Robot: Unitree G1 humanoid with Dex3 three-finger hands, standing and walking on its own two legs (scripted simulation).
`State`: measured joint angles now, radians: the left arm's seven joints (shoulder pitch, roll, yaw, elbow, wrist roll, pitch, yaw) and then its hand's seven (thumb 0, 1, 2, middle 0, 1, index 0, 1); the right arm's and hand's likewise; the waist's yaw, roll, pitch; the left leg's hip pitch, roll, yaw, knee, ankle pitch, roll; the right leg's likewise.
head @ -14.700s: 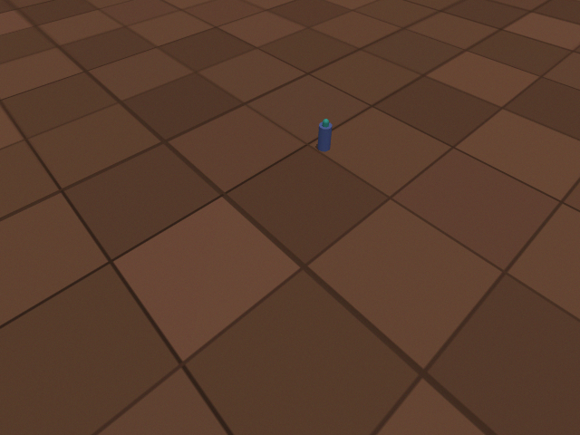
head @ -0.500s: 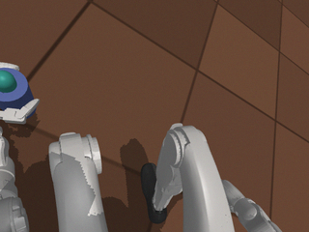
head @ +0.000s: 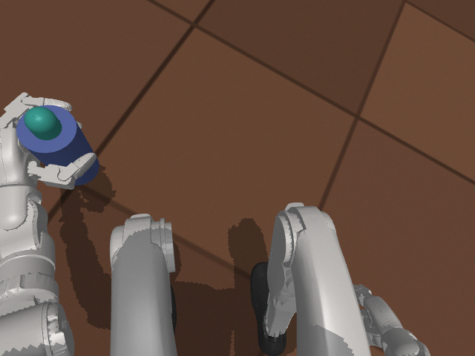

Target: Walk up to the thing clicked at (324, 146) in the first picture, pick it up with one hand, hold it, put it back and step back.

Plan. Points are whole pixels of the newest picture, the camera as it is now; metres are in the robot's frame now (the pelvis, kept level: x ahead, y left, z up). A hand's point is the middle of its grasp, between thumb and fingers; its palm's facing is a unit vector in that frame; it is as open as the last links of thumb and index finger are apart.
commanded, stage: settle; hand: left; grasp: from the side
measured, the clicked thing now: (61, 145) +0.43 +0.27 -0.05
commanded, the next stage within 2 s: lift in 0.74 s
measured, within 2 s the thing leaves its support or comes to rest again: neither
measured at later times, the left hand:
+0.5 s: hand (54, 134) +0.42 +0.26 +0.00, palm faces +0.19 -0.98 -0.04, open 9.8 cm
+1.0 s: hand (52, 125) +0.43 +0.26 +0.02, palm faces +0.20 -0.98 -0.04, open 9.9 cm
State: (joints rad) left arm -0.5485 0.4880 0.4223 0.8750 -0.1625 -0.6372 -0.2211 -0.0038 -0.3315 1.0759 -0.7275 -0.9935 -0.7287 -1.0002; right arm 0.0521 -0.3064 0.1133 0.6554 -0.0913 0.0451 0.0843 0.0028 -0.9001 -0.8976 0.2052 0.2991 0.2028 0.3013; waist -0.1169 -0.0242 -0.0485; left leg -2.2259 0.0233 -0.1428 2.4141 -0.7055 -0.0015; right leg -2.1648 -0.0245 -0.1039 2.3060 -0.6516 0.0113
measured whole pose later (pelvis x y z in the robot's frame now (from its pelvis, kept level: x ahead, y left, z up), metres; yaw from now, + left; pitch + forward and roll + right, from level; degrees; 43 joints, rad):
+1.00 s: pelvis +0.00 +0.00 +0.04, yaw +3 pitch +31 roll -5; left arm -0.61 0.40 0.44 0.91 -0.12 -0.59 -0.22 0.00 -0.38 1.13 -0.73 -1.02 -0.73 -1.03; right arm 0.11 -0.28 0.04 0.68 -0.07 0.00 0.05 0.00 -0.92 -0.90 0.20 0.30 0.20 0.30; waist -0.11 0.00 -0.13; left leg -2.12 0.02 -0.08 2.26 -0.68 0.00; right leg -2.09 -0.04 -0.05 2.19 -0.65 0.01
